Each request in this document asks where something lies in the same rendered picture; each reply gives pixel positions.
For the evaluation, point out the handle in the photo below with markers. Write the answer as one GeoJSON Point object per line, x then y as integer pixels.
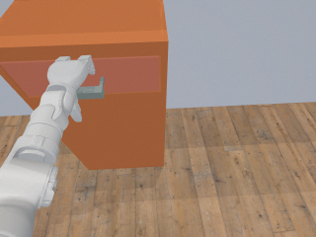
{"type": "Point", "coordinates": [92, 92]}

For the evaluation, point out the drawer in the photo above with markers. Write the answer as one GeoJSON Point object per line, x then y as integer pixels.
{"type": "Point", "coordinates": [122, 74]}

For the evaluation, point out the left robot upper arm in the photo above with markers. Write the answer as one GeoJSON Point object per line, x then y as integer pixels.
{"type": "Point", "coordinates": [25, 186]}

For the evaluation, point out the robot left forearm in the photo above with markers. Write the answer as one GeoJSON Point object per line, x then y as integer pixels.
{"type": "Point", "coordinates": [40, 141]}

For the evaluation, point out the cabinet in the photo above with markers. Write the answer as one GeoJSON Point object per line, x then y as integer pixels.
{"type": "Point", "coordinates": [122, 130]}

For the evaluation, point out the left robot hand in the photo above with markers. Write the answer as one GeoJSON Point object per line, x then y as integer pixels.
{"type": "Point", "coordinates": [72, 73]}

